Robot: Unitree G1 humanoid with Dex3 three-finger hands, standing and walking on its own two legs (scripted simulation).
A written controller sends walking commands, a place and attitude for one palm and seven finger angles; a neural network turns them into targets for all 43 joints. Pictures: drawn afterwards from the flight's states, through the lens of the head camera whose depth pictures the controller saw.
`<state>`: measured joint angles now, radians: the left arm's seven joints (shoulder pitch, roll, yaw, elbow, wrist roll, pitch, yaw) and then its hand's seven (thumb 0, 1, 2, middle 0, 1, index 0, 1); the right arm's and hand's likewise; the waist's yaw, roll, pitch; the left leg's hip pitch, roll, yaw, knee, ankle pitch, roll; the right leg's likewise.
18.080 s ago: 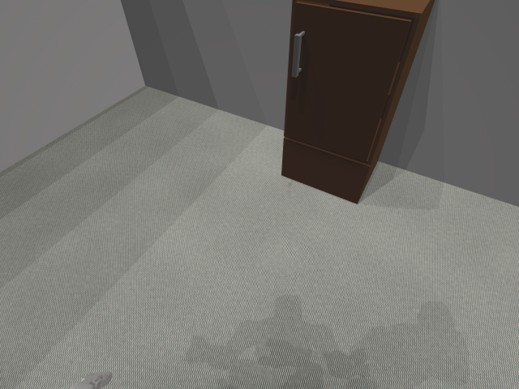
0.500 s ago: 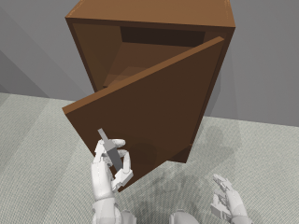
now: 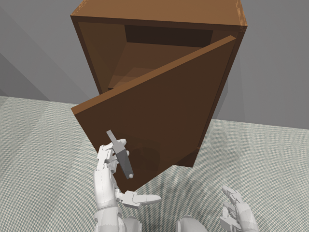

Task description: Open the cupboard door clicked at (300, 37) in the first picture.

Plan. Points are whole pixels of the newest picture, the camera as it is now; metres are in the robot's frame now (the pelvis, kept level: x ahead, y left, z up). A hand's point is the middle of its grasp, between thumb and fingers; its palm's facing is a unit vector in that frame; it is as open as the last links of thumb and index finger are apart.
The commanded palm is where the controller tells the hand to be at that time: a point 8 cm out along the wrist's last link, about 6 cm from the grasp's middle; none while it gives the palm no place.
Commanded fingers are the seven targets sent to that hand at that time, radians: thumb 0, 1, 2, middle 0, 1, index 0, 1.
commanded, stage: open thumb and fingers to let go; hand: left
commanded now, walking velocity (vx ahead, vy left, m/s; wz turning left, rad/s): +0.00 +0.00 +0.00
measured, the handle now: (120, 156) +0.30 +0.10 +0.04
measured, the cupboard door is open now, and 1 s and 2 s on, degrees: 43 45 45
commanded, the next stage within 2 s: slide the hand sideways off the handle in 0.16 s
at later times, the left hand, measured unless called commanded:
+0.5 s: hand (127, 192) +0.21 +0.07 +0.05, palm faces -0.22 -0.97 +0.02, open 16.3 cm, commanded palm +0.20 +0.11 +0.04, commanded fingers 0.00 -0.50 0.30 -0.15 -0.30 -0.15 -0.30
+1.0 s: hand (110, 207) +0.18 +0.10 +0.05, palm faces -0.15 -0.99 +0.03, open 16.2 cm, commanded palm +0.15 +0.17 +0.04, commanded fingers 0.00 -0.50 0.30 -0.15 -0.30 -0.15 -0.30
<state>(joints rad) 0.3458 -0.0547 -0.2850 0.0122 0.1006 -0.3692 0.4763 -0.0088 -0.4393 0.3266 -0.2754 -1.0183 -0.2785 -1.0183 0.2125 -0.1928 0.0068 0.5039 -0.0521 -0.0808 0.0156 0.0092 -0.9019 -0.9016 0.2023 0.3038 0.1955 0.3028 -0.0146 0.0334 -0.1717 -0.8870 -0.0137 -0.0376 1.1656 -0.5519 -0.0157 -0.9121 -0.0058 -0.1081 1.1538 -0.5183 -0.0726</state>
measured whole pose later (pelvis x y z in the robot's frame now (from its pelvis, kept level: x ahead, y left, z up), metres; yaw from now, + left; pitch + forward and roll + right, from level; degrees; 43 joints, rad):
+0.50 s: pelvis +0.00 +0.03 -0.01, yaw +0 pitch +15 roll -1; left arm 0.38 0.09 -0.30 -0.09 -0.02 -0.37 0.00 -0.02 -0.50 0.30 -0.16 -0.35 -0.14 -0.37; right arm 0.23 -0.23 0.01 0.42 -0.01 -0.08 0.01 0.01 -0.90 -0.90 0.20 0.30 0.20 0.30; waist -0.01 0.05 -0.14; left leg -0.91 -0.03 -0.02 1.22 -0.57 0.02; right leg -0.92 -0.02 -0.09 1.18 -0.52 -0.04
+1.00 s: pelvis -0.01 +0.04 -0.02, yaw -2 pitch +16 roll -2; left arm 0.61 0.10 -0.28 -0.29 0.00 -0.36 0.00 -0.02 -0.50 0.30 -0.15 -0.30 -0.18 -0.32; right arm 0.26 -0.20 0.03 0.32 0.00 -0.03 0.02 0.01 -0.90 -0.90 0.20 0.30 0.20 0.30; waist 0.00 0.03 -0.17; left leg -0.96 -0.03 0.00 1.28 -0.60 0.05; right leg -0.98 -0.02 -0.07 1.24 -0.54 -0.01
